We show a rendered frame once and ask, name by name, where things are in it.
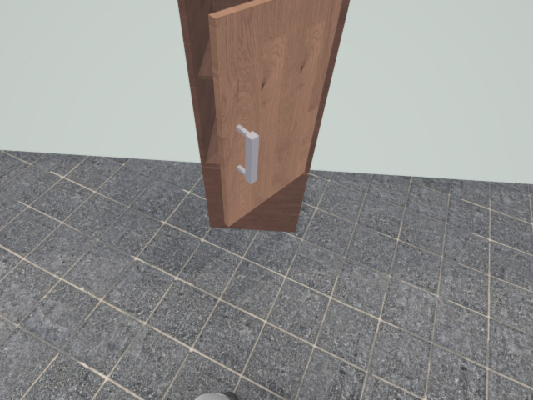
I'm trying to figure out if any handle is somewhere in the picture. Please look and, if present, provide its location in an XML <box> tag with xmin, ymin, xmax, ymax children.
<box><xmin>236</xmin><ymin>124</ymin><xmax>259</xmax><ymax>184</ymax></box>

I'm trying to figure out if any cupboard door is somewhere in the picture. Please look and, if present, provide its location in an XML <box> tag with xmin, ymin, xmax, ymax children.
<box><xmin>208</xmin><ymin>0</ymin><xmax>342</xmax><ymax>227</ymax></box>

